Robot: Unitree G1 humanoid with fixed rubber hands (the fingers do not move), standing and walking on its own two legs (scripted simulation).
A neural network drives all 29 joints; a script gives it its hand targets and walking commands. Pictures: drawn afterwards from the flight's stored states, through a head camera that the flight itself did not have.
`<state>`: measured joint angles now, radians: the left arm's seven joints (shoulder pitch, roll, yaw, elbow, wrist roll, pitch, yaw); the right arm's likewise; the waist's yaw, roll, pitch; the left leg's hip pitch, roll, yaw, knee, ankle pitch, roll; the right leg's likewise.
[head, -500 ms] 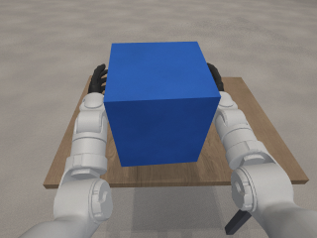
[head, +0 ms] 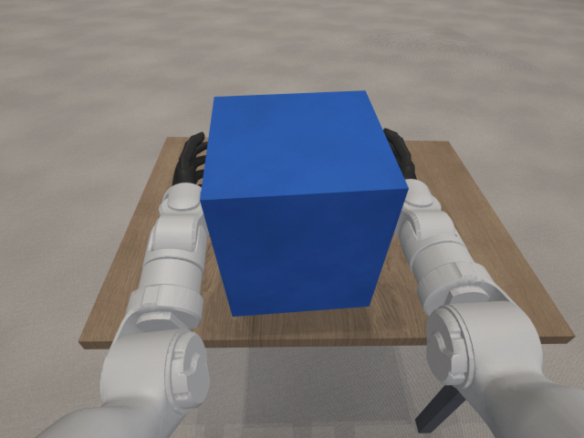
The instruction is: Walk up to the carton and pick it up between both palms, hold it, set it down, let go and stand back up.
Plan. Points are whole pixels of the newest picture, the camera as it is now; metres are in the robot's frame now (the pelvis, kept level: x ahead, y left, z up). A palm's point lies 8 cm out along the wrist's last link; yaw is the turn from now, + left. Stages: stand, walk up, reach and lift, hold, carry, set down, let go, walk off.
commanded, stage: set down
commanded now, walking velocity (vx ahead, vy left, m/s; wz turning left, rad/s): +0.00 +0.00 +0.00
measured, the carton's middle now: (296, 207) +0.39 +0.01 +0.13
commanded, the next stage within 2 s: none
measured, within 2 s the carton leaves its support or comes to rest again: neither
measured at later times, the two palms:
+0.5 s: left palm (193, 201) +0.40 +0.16 +0.13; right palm (395, 191) +0.42 -0.14 +0.14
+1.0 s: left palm (199, 212) +0.40 +0.15 +0.11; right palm (395, 198) +0.42 -0.15 +0.13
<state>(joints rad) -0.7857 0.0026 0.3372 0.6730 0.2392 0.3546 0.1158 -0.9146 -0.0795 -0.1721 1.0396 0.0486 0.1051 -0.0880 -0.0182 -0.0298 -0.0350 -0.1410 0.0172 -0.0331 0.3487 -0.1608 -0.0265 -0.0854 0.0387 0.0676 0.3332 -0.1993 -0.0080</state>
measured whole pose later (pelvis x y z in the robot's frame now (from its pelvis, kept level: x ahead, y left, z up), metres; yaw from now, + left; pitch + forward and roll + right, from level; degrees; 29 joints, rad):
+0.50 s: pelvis +0.01 +0.00 +0.00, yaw +0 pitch -1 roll +0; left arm -0.78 -0.02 0.38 0.76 0.24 0.28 0.13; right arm -0.91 -0.08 -0.23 1.10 -0.04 0.07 -0.05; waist 0.00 -0.03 -0.03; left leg -0.16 0.02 -0.03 0.35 -0.17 -0.03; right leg -0.10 0.04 0.07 0.33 -0.21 -0.01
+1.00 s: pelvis +0.01 +0.00 +0.00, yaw +0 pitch +1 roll +0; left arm -0.74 -0.05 0.40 0.79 0.24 0.18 0.14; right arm -0.87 -0.08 -0.25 1.11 -0.09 -0.01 -0.03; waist 0.00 -0.03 -0.04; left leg -0.19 0.02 -0.03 0.35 -0.17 -0.03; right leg -0.13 0.04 0.07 0.33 -0.21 -0.01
